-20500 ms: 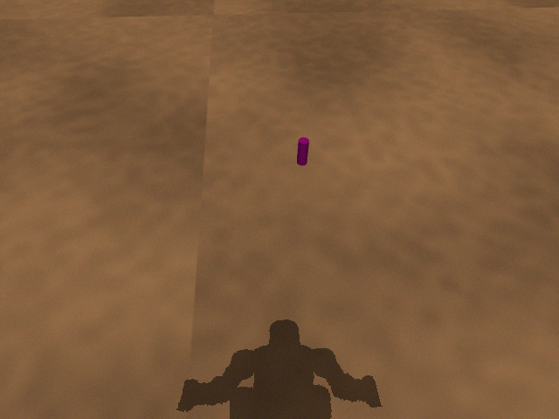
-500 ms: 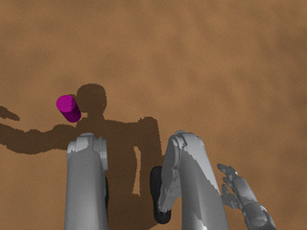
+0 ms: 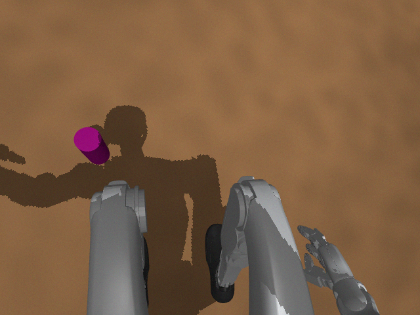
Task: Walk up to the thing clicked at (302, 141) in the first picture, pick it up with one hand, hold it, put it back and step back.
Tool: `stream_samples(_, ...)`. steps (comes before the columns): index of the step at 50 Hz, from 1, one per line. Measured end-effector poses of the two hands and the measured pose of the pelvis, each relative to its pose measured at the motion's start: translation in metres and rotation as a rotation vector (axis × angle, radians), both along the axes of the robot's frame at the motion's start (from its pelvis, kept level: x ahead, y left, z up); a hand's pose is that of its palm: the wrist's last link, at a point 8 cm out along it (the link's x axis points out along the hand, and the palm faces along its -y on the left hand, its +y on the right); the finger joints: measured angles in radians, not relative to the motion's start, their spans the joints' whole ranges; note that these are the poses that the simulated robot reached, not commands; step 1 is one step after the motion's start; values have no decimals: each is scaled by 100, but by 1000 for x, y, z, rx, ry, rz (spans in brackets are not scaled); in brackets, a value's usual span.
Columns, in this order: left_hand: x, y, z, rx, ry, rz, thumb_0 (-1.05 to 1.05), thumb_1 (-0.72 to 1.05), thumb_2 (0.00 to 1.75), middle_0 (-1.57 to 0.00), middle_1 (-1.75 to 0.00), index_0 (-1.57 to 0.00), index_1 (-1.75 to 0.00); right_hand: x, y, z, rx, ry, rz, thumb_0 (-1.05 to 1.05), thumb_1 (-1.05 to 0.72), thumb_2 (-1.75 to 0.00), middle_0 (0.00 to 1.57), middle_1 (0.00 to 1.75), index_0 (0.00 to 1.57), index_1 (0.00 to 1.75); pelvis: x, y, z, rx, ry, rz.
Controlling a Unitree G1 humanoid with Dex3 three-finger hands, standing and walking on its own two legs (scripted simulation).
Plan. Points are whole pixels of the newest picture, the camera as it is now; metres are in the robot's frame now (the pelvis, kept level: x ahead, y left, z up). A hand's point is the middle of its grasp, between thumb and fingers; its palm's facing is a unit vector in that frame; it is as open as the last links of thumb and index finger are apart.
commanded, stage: go down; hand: left
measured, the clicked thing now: (94, 147) +0.43 +0.24 -0.29
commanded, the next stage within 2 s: approach in 0.22 s
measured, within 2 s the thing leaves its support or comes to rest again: neither
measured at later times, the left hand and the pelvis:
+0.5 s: hand out of the picture +0.34 +0.46 +0.00, palm faces +0.23 -0.97 -0.01, open 17.7 cm; pelvis +0.00 +0.00 -0.01, yaw +0 degrees
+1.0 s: hand (24, 162) +0.37 +0.35 -0.19, palm faces +0.13 -0.99 +0.05, open 17.5 cm; pelvis -0.01 +0.00 -0.06, yaw -5 degrees
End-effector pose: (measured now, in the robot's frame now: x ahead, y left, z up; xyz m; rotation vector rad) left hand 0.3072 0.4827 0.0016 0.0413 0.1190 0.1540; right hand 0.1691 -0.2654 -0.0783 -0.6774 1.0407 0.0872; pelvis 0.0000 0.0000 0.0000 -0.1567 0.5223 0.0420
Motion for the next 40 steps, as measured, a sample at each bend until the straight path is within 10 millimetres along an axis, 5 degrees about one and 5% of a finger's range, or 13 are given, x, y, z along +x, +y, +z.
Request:
stream_samples(8,5,-22,13,37,-85,-72,-2,-57,12,0,-9,-1,-9,13,3,2,-4,-37,-3,1,-90,-89,21,30,21,30,0,-3,3,16,-1,11)
stream_samples(13,23,-2,50,60,-153,-41,-2,-58,13,-1,-9,-1,-9,22,2,11,-2,-104,5,1,-90,-90,21,30,21,30,-1,-5,4,16,-6,10)
stream_samples(18,21,18,49,24,-82,10,-1,-59,12,-1,-9,-1,-9,18,-2,12,-1,-108,21,1,-90,-90,20,30,21,30,-2,-4,1,4,-10,-1)
stream_samples(27,-2,16,-20,-55,-27,98,-1,-60,7,0,-8,-2,-7,-2,2,-4,-20,36,65,1,-89,-89,20,30,21,30,-2,-2,-9,-4,-20,-6)
stream_samples(40,35,-53,-121,-79,5,-39,-2,-57,9,0,-8,-1,-7,3,4,-10,-100,15,96,1,-88,-89,21,30,21,30,-5,3,-37,-34,-87,-24)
